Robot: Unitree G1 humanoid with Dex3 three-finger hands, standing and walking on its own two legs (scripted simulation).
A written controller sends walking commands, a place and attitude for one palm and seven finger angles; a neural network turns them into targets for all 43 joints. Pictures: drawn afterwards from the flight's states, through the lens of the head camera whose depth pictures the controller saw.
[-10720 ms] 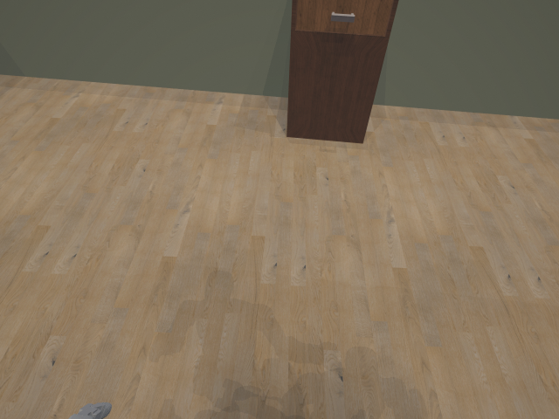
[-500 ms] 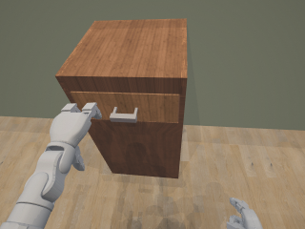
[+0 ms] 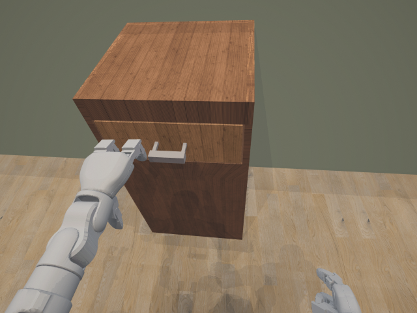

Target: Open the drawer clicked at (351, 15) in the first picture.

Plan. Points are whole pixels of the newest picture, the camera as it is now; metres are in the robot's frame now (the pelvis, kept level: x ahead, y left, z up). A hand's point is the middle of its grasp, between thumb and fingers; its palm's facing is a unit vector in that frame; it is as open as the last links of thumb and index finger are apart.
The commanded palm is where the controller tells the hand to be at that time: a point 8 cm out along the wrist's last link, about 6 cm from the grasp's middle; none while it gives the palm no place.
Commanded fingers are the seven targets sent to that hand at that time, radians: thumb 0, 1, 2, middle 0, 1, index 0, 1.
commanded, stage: move the hooked fingers above the handle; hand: left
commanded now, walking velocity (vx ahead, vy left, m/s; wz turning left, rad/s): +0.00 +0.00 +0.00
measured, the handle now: (168, 151) +0.53 +0.20 -0.07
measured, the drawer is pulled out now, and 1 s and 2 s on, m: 0.00 0.00 0.00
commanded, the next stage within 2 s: none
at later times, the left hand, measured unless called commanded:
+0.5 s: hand (142, 167) +0.39 +0.21 +0.03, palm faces -0.02 -0.01 -1.00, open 13.8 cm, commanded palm +0.37 +0.22 +0.09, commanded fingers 0.00 -0.50 0.30 -0.30 -1.20 -0.30 -1.20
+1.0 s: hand (152, 154) +0.45 +0.21 +0.01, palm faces -0.03 -0.01 -1.00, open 13.8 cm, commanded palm +0.43 +0.21 +0.06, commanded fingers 0.00 -0.50 0.30 -0.30 -1.20 -0.30 -1.20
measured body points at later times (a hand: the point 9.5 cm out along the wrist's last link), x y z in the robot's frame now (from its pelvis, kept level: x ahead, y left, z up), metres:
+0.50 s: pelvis +0.00 +0.00 -0.01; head +0.06 -0.03 +0.44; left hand +0.39 +0.21 +0.08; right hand +0.12 -0.27 -0.14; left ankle -0.05 +0.12 -0.74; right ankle +0.04 -0.13 -0.74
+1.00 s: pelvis +0.00 +0.00 -0.02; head +0.09 -0.02 +0.42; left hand +0.45 +0.21 +0.06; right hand +0.06 -0.27 -0.16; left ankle -0.05 +0.12 -0.74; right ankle +0.04 -0.13 -0.74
